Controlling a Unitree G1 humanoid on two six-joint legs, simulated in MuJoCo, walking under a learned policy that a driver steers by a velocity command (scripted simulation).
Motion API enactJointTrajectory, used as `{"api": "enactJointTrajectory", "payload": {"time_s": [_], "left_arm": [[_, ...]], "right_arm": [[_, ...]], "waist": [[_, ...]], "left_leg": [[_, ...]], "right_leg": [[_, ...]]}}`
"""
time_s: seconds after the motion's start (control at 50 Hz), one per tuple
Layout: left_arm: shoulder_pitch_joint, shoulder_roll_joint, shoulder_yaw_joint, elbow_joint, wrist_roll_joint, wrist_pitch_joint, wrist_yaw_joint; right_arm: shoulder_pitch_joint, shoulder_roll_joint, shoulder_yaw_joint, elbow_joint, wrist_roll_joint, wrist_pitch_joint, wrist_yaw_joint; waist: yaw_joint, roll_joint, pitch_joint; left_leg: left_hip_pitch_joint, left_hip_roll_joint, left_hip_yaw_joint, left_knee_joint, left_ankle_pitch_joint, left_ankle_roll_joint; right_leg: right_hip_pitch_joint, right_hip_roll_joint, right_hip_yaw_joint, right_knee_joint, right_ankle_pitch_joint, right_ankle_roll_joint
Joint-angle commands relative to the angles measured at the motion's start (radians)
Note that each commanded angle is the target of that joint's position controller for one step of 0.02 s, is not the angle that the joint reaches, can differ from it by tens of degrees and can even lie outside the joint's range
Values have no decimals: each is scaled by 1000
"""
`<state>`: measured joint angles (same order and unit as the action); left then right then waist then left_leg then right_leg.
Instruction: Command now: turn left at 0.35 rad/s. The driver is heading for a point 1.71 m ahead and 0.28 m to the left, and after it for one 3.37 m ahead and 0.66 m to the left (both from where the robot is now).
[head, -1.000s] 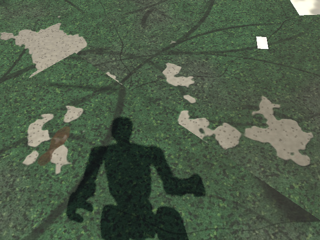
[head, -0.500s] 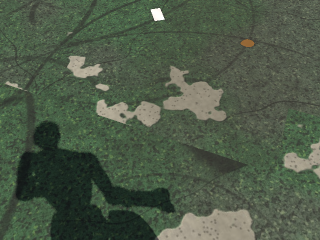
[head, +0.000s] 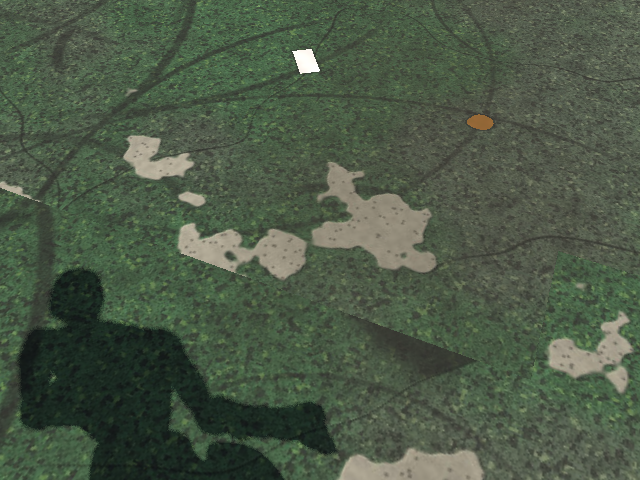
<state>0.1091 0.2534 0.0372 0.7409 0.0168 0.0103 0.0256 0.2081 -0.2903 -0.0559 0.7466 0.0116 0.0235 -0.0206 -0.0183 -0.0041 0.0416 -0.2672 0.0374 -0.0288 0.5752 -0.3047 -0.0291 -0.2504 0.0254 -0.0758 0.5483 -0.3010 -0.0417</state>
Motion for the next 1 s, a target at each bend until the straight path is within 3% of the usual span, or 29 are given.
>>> {"api": "enactJointTrajectory", "payload": {"time_s": [0.02,0.06,0.08,0.12,0.14,0.18,0.22,0.24,0.26,0.28,0.3,0.32,0.36,0.4,0.54,0.62,0.68,0.72,0.74,0.76,0.78,0.8,0.82,0.84,0.86,0.88,0.92,0.96,1.0], "left_arm": [[-37,115,51,-86,0,-4,18],[-57,86,50,-112,-8,4,12],[-57,97,54,-119,-14,3,5],[-16,111,60,-117,-23,-3,-2],[-11,106,57,-112,-22,-8,-5],[36,89,53,-101,-29,-21,-24],[138,97,68,-69,-37,-25,-36],[235,159,87,-53,-27,-25,-25],[269,274,105,-65,2,-30,-25],[208,282,99,-86,31,-56,-29],[144,215,82,-93,11,-73,-21],[109,181,71,-98,-8,-81,-11],[121,159,63,-91,-11,-92,4],[185,142,59,-75,-3,-106,5],[276,156,65,-32,-5,-99,-5],[332,166,65,17,-22,-89,-14],[367,179,64,58,-40,-75,-19],[359,212,68,75,-47,-68,-16],[350,231,70,82,-48,-65,-12],[333,230,64,90,-52,-59,-7],[315,213,54,79,-49,-65,-2],[379,71,9,28,-24,-81,-15],[364,121,19,45,-50,-111,-20],[259,191,47,7,-83,-116,-23],[214,175,44,-11,-81,-116,-21],[205,155,45,-1,-60,-109,-15],[279,120,46,31,-53,-74,-17],[296,90,43,38,-54,-51,-18],[247,89,45,19,-51,-42,-13]], "right_arm": [[-7,-183,-52,-80,-1,-17,-4],[6,-188,-54,-88,-11,-29,-6],[18,-196,-56,-90,-16,-41,-5],[-33,-209,-64,-94,5,-44,-7],[-59,-206,-67,-100,15,-31,-11],[-76,-198,-67,-105,26,2,-17],[-103,-157,-53,-125,21,14,-15],[-96,-92,-35,-132,10,10,-12],[-82,-51,-27,-166,12,-6,-10],[-112,-110,-40,-194,25,-28,-12],[-106,-166,-60,-170,27,-32,-12],[-71,-173,-67,-139,15,-33,-11],[-54,-135,-61,-113,6,-39,-2],[-57,-96,-52,-112,16,-50,12],[-157,-49,-34,-168,17,-61,40],[-254,-3,-7,-204,17,-75,65],[-309,3,3,-229,19,-89,88],[-278,-28,-9,-231,16,-93,94],[-197,-63,-27,-215,15,-91,91],[-34,-107,-53,-169,16,-89,81],[142,-161,-78,-121,10,-81,60],[246,-263,-92,-92,-15,-80,43],[254,-204,-74,-107,-24,-86,35],[179,-150,-55,-96,-21,-91,36],[114,-111,-44,-85,-10,-96,39],[57,-70,-33,-78,-7,-103,44],[-7,-33,-30,-71,-18,-124,49],[-18,-43,-37,-47,-21,-144,49],[-13,-56,-42,-25,-30,-153,44]], "waist": [[12,206,-94],[-8,271,-87],[-19,252,-93],[18,158,-102],[18,152,-113],[29,164,-158],[86,146,-143],[112,-13,-126],[94,-229,-82],[66,-218,-14],[33,-155,61],[15,-119,65],[29,-103,42],[52,-84,19],[104,-78,58],[131,-58,111],[127,-65,115],[75,-111,54],[15,-138,-17],[-83,-132,-116],[-169,-121,-214],[-117,132,-380],[-141,125,-503],[-128,105,-315],[-82,98,-186],[-41,66,-119],[25,112,-73],[50,85,-36],[47,78,7]], "left_leg": [[30,174,-304,-153,387,195],[106,247,-435,-213,415,281],[140,277,-467,-221,466,308],[162,237,-406,-187,487,256],[154,204,-373,-174,492,227],[76,140,-338,-180,229,201],[-114,59,-306,-154,-170,145],[-314,-30,-214,69,-300,77],[-519,-142,-149,331,-328,39],[-571,-57,-207,481,-259,47],[-609,-28,-202,530,-159,51],[-600,-14,-183,542,-79,39],[-564,7,-147,571,58,16],[-565,13,-120,599,147,7],[-600,33,-78,358,271,-20],[-549,31,7,170,256,16],[-483,9,77,57,180,60],[-336,-46,121,6,119,108],[-205,-81,136,-12,112,136],[33,-104,142,-82,192,175],[358,-30,41,-59,225,214],[777,291,-424,-51,134,340],[754,408,-714,-209,86,401],[602,357,-511,-247,125,336],[439,307,-346,-274,181,294],[313,255,-249,-311,202,262],[157,199,-119,-391,228,233],[92,197,-40,-431,323,235],[71,187,33,-452,366,226]], "right_leg": [[-35,7,8,126,67,25],[-188,49,70,272,-236,29],[-246,38,119,386,-354,29],[-267,-6,152,330,-304,40],[-226,-2,135,250,-232,54],[-70,29,83,100,-100,62],[167,41,46,-108,50,45],[319,-121,241,-197,-103,0],[286,-392,663,-343,-357,-132],[173,-459,823,-432,-545,-220],[154,-417,716,-429,-546,-194],[165,-355,585,-420,-447,-145],[186,-284,387,-422,-219,-90],[217,-260,267,-417,-64,-82],[290,-276,87,-433,161,-110],[311,-300,26,-440,267,-130],[362,-319,3,-401,418,-137],[387,-325,-21,-302,786,-123],[392,-324,-38,-195,992,-109],[331,-298,-63,-21,1077,-84],[108,-263,-53,200,903,-49],[-321,-95,-28,610,32,11],[-409,-8,202,786,-291,14],[-484,-64,223,810,-218,11],[-477,-118,185,752,-124,8],[-441,-150,173,697,-54,17],[-324,-183,179,662,54,31],[-324,-183,180,650,86,47],[-380,-180,195,595,150,61]]}}
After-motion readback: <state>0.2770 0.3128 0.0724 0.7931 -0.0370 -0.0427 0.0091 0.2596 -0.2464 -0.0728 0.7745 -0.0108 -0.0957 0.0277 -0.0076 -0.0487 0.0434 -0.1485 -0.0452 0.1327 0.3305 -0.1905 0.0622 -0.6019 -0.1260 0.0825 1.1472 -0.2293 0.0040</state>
